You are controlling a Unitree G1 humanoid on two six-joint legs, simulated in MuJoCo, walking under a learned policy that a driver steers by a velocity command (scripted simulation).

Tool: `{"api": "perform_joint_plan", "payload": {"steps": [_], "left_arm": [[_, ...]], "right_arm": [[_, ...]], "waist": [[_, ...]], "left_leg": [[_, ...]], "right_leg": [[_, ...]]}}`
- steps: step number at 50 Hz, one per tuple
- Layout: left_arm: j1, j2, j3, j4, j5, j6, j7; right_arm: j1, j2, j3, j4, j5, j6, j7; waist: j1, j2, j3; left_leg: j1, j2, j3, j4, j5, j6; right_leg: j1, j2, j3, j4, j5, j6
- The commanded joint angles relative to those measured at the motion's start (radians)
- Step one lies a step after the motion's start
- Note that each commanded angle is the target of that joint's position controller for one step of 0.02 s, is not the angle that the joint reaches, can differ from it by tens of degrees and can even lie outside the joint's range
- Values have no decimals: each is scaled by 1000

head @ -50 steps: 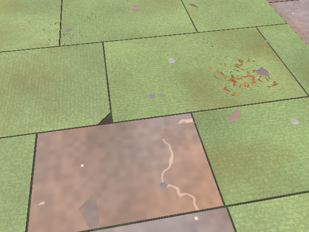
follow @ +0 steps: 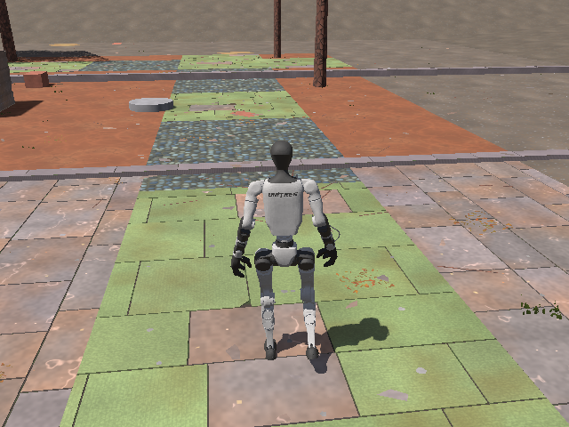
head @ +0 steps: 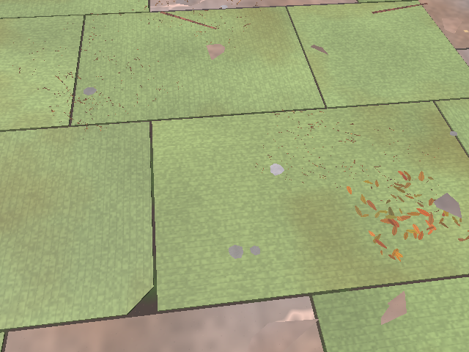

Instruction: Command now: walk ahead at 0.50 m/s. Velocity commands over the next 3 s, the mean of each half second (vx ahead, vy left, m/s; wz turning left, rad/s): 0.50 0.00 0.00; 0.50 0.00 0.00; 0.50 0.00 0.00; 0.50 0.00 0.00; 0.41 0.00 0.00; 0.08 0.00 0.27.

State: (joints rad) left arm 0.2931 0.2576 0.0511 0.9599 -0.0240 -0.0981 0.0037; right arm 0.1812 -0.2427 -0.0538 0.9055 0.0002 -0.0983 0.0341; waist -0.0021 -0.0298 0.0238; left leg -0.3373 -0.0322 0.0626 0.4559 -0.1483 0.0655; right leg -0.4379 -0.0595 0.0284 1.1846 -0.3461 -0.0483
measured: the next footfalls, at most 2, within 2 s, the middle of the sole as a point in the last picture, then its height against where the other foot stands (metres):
right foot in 0.42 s outside the picture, level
left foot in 0.98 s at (206, 272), level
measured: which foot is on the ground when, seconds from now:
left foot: down 0.00-0.42, up 0.44-0.96, down 0.98-1.00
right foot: up 0.00-0.40, down 0.42-1.00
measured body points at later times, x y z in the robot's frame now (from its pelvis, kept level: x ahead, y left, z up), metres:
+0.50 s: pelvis +0.28 -0.06 -0.01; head +0.31 -0.07 +0.44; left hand +0.45 +0.19 -0.12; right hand +0.26 -0.32 -0.16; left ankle +0.11 +0.08 -0.66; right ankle +0.37 -0.15 -0.74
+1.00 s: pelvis +0.56 -0.02 -0.02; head +0.59 +0.00 +0.43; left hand +0.51 +0.25 -0.16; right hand +0.76 -0.25 -0.11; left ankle +0.68 +0.09 -0.74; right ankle +0.38 -0.15 -0.73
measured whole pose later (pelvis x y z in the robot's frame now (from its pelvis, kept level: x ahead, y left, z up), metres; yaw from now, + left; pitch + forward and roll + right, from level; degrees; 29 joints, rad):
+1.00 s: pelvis +0.56 -0.02 -0.02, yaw +0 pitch +2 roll -1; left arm 0.40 0.25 0.07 1.03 -0.01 -0.06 0.01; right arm 0.01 -0.23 -0.06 0.86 0.01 -0.10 0.04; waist 0.05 0.00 0.02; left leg -0.50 0.02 0.04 0.54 -0.07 0.08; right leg 0.02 -0.02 -0.05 0.48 -0.45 0.00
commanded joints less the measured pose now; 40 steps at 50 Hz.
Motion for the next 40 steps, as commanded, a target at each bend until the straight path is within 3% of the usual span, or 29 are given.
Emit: {"api": "perform_joint_plan", "payload": {"steps": [1, 4, 6, 10, 15, 18, 19, 20, 21, 22, 23, 24, 25, 26, 27, 29, 31, 35, 40], "left_arm": [[48, 51, 23, -48, 7, 10, 11], [-30, 57, 30, -79, 16, 23, 16], [-105, 54, 31, -104, 21, 20, 14], [-240, 30, 21, -140, 15, 12, -1], [-375, 31, 9, -191, 4, 1, -29], [-361, 56, 14, -203, 1, -9, -45], [-308, 77, 23, -192, 2, -11, -45], [-193, 107, 41, -158, 6, -13, -42], [-12, 162, 67, -103, 10, -12, -34], [148, 261, 91, -75, 32, -9, -26], [178, 240, 79, -62, 23, -6, -32], [121, 164, 56, -70, 13, -8, -31], [23, 132, 45, -92, 11, -7, -28], [-52, 104, 34, -105, 19, -6, -30], [-92, 77, 26, -109, 28, -9, -34], [-93, 63, 22, -95, 33, -14, -38], [-63, 93, 29, -76, 31, -18, -29], [3, 114, 32, -47, 27, -10, -7], [84, 128, 33, -9, 13, -2, 3]], "right_arm": [[20, -81, -13, -25, -8, -17, 3], [74, -125, -23, 3, -7, -20, -14], [111, -130, -22, 17, -4, -13, -27], [170, -139, -20, 38, 6, -5, -38], [252, -150, -27, 83, 14, 14, -42], [240, -165, -36, 92, 18, 28, -48], [219, -175, -39, 87, 18, 31, -49], [192, -173, -38, 81, 19, 36, -49], [183, -146, -27, 69, 13, 37, -48], [266, -61, 0, 47, -1, 25, -42], [308, -8, 20, 63, 5, 0, -32], [214, -119, -10, 48, 35, -18, -27], [131, -143, -15, 21, 46, -28, -28], [91, -137, -19, 17, 36, -27, -35], [92, -123, -26, 19, 25, -16, -40], [136, -74, -24, 31, 21, 11, -43], [111, -67, -27, 21, 16, 25, -48], [-31, -67, -30, -26, 4, 23, -44], [-196, -46, -16, -70, 14, 15, -26]], "waist": [[22, 117, -57], [18, 88, -13], [0, 80, 0], [-42, 86, 25], [-83, 84, 70], [-50, 105, 53], [-16, 119, 18], [49, 120, -50], [122, 94, -167], [121, -91, -339], [106, -238, -436], [113, -160, -319], [90, -108, -191], [59, -35, -121], [24, -31, -74], [-14, -53, -62], [-22, -42, -31], [7, -25, 6], [60, -27, 45]], "left_leg": [[135, 250, -278, -298, 83, 164], [139, 249, -222, -335, 171, 178], [179, 244, -197, -340, 201, 167], [217, 218, -136, -349, 179, 134], [369, 271, -139, -297, 183, 133], [433, 304, -145, -222, 308, 112], [433, 298, -135, -164, 451, 100], [409, 263, -102, -35, 610, 80], [293, 206, -61, 182, 597, 49], [-70, 86, -9, 578, 233, -14], [-300, -34, -124, 789, -428, -32], [-406, 35, -187, 884, -405, -11], [-433, 89, -152, 868, -304, 3], [-389, 132, -131, 814, -216, 1], [-331, 163, -131, 756, -161, -1], [-248, 184, -129, 697, -116, -9], [-281, 190, -120, 633, -60, -26], [-378, 187, -113, 409, 141, -54], [-336, 139, -70, 171, 266, -54]], "right_leg": [[-141, -94, 36, -28, 94, -2], [-228, -103, 30, -149, 206, 24], [-281, -101, 26, -261, 307, 37], [-252, -64, -9, -490, 460, 38], [-283, -35, -22, -626, 404, 22], [-215, -12, -34, -672, 299, -15], [-119, 16, -56, -682, 271, -31], [49, 52, -88, -703, 279, -55], [322, 28, -57, -681, 310, -93], [736, -232, 311, -678, 267, -221], [876, -351, 681, -841, 131, -303], [788, -312, 604, -870, 55, -248], [631, -281, 459, -894, 106, -208], [478, -242, 354, -929, 185, -189], [366, -203, 274, -966, 240, -174], [271, -170, 200, -1022, 273, -175], [246, -163, 149, -1054, 330, -189], [294, -149, 86, -1075, 386, -173], [351, -138, 29, -1078, 348, -148]]}}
